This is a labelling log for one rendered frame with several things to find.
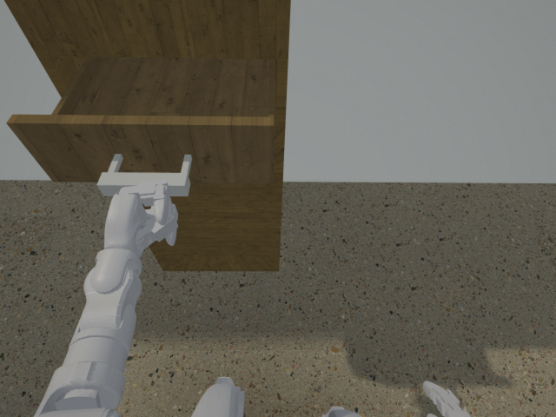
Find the left robot forearm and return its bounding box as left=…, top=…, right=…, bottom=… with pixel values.
left=34, top=248, right=142, bottom=417

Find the drawer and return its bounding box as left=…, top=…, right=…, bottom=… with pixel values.
left=7, top=56, right=275, bottom=183

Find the left robot thigh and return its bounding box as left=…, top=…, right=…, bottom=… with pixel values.
left=191, top=383, right=245, bottom=417

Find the robot left hand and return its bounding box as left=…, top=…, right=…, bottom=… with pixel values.
left=104, top=180, right=178, bottom=259

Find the handle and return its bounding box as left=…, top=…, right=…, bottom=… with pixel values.
left=97, top=154, right=192, bottom=196

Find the cabinet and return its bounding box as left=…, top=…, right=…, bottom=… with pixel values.
left=4, top=0, right=291, bottom=271

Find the robot left shin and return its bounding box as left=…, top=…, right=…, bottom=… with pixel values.
left=215, top=377, right=234, bottom=385

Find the robot right hand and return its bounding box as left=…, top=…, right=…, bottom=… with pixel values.
left=423, top=381, right=471, bottom=417

